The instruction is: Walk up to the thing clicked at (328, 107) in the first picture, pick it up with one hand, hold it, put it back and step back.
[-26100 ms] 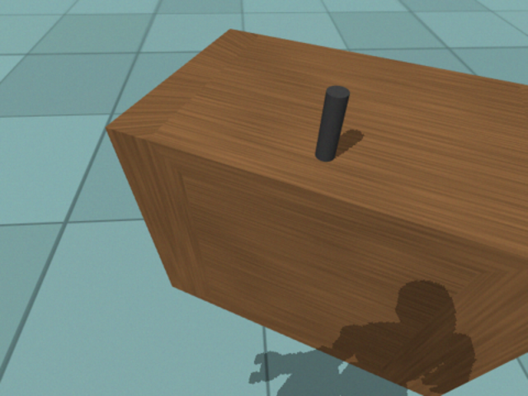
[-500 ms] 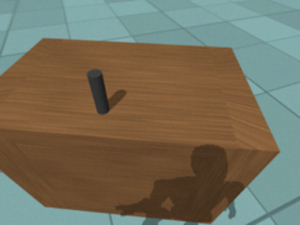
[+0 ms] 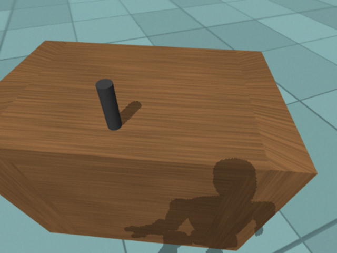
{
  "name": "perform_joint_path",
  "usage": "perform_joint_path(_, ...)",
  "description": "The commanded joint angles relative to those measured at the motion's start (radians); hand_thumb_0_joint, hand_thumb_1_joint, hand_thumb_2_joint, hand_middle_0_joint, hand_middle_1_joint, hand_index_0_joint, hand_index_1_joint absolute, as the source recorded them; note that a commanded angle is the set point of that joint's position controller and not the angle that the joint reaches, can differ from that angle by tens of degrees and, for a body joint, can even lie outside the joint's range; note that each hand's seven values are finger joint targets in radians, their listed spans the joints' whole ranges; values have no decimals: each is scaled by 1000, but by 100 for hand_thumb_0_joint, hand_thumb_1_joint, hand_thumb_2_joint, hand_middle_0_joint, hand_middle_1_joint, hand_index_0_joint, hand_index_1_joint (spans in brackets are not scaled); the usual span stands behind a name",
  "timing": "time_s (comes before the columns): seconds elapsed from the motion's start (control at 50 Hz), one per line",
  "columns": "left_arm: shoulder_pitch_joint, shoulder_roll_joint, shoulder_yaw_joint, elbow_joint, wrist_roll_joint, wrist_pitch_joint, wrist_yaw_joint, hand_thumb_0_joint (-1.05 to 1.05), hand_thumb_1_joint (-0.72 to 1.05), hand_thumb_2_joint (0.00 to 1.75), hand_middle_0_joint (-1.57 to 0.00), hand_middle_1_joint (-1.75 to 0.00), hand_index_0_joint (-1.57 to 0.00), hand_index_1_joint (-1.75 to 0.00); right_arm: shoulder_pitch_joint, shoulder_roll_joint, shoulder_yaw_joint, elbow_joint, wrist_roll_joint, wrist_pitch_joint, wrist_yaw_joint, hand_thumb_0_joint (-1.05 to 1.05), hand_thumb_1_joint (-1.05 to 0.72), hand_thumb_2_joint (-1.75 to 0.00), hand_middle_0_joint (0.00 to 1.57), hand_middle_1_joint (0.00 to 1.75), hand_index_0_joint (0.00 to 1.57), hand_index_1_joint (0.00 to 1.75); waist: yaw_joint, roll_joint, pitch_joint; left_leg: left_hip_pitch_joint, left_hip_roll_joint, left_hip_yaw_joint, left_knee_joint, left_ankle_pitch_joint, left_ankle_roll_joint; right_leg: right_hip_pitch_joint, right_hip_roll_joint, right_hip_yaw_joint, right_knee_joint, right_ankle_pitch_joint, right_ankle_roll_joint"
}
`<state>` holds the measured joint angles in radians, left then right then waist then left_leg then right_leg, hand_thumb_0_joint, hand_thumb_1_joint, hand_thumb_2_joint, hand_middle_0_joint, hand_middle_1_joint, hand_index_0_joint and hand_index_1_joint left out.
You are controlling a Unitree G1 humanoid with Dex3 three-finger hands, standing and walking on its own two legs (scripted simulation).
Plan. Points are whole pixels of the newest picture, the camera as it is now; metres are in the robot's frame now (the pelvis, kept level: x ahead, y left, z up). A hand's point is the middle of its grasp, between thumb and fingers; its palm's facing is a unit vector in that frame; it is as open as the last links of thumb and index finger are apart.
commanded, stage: home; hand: left
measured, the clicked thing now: (110, 106) +0.48 +0.17 +0.10
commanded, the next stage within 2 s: stand in 0.54 s
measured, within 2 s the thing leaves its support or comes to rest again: neither
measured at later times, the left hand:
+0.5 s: hand out of the picture +0.07 +0.26 -0.16, palm faces -0.04 -0.93 -0.36, open 17.6 cm
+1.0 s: hand out of the picture +0.08 +0.26 -0.16, palm faces -0.04 -0.93 -0.36, open 11.6 cm
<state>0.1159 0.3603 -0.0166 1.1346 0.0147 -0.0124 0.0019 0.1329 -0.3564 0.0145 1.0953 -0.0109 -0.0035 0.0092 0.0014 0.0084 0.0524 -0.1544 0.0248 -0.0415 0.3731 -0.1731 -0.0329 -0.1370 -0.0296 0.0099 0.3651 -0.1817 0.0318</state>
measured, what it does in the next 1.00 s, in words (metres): stands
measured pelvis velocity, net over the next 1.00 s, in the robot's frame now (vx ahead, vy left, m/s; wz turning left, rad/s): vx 0.01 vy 0.00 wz -0.01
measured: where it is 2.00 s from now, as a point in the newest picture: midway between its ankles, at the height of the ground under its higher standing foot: outside the picture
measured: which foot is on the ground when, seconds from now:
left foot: down 0.00-1.00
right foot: down 0.00-1.00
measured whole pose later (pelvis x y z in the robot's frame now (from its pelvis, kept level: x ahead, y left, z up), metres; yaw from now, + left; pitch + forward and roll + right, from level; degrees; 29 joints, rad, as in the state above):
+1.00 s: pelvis +0.01 +0.00 +0.00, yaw +0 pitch -2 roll +0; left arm 0.13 0.36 0.00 1.13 0.02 -0.01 0.00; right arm 0.14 -0.35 0.01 1.11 -0.01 0.00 0.01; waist 0.00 0.00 0.06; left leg -0.14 0.03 -0.04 0.35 -0.18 -0.03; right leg -0.12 -0.03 0.01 0.34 -0.18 0.03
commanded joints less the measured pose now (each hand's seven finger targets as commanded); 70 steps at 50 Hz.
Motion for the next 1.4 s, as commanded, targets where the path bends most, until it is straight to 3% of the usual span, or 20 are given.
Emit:
perform_joint_path(0.0, -28, 214, 40, -51, -1, -19, 10, 0, -59, 3, -4, -5, -4, -5, -26, -215, -43, -52, 0, -18, -15, 0, -90, -90, 20, 30, 20, 30, 1, -2, -62, -6, 89, -66, -69, 55, 43, 11, -91, 70, -69, 67, -41)
perform_joint_path(0.12, -37, 217, 46, -54, -1, -17, 10, 0, -61, 2, -4, -4, -4, -4, -30, -216, -44, -51, -1, -22, -16, 0, -90, -90, 20, 30, 20, 30, 0, 6, -71, -7, 94, -66, -78, 91, 43, 40, -94, 69, -61, 100, -44)
perform_joint_path(0.26, -35, 215, 46, -52, -3, -17, 8, 0, -60, 2, -4, -4, -4, -4, -35, -214, -46, -45, 1, -20, -14, 0, -90, -90, 20, 30, 20, 30, 1, -1, -55, -2, 88, -65, -82, 43, 40, 19, -93, 71, -79, 47, -46)
perform_joint_path(0.46, -28, 215, 49, -55, -5, -19, 9, 0, -61, 2, -4, -4, -4, -4, -27, -213, -47, -42, 1, -19, -15, 0, -90, -90, 20, 30, 20, 30, 0, -4, -87, 25, 95, -55, -69, 118, 44, 46, -99, 71, -70, 137, -46)
perform_joint_path(0.62, -29, 217, 53, -54, -2, -15, 8, 0, -59, 3, -5, -5, -4, -5, -28, -212, -47, -42, 1, -17, -15, 0, -90, -90, 20, 30, 20, 30, 0, 4, -57, 4, 93, -61, -89, 51, 44, 34, -93, 68, -81, 75, -47)
perform_joint_path(0.66, -22, 219, 53, -55, -2, -17, 8, 0, -43, 19, -20, -21, -20, -21, -31, -213, -49, -45, 3, -18, -16, 0, -90, -90, 20, 30, 20, 30, -1, -5, -63, 27, 94, -61, -80, 73, 43, 19, -94, 69, -80, 81, -46)
perform_joint_path(0.68, -25, 214, 53, -57, -2, -17, 7, 0, -35, 27, -20, -29, -20, -29, -27, -211, -46, -44, 2, -19, -16, 0, -90, -90, 20, 30, 20, 30, -2, -1, -57, 13, 93, -58, -82, 68, 43, 19, -93, 68, -82, 88, -45)
perform_joint_path(0.78, -25, 212, 54, -56, -4, -14, 6, 0, 5, 67, -20, -30, -20, -30, -27, -211, -48, -41, 0, -17, -15, 0, -90, -90, 20, 30, 20, 30, -2, 0, -34, 1, 88, -61, -96, -12, 44, -4, -91, 74, -92, 13, -48)
perform_joint_path(0.84, -20, 212, 54, -59, -3, -13, 4, 0, 29, 90, -20, -30, -20, -30, -33, -214, -49, -42, 1, -20, -15, 0, -90, -90, 20, 30, 20, 30, -1, 13, -41, -2, 89, -63, -100, 3, 42, 4, -90, 71, -86, 31, -50)
perform_joint_path(1.0, -17, 212, 54, -63, -5, -16, 7, 0, 90, 90, -20, -30, -20, -30, -33, -211, -49, -41, 1, -21, -16, 0, -90, -90, 20, 30, 20, 30, -1, 7, -72, 28, 94, -54, -79, 91, 44, 31, -96, 69, -74, 117, -47)
perform_joint_path(1.16, -22, 210, 53, -61, -5, -13, 7, 0, 90, 90, -20, -30, -20, -30, -29, -210, -49, -39, 2, -18, -16, 0, -90, -90, 20, 30, 20, 30, -3, 5, -60, 22, 95, -55, -85, 72, 42, 20, -95, 70, -79, 83, -47)
perform_joint_path(1.38, -19, 210, 55, -65, -5, -16, 9, 0, 90, 90, -20, -30, -20, -30, -30, -209, -51, -39, 4, -22, -17, 0, -90, -90, 20, 30, 20, 30, -2, -6, -91, 57, 99, -48, -69, 172, 41, 48, -100, 66, -64, 188, -44)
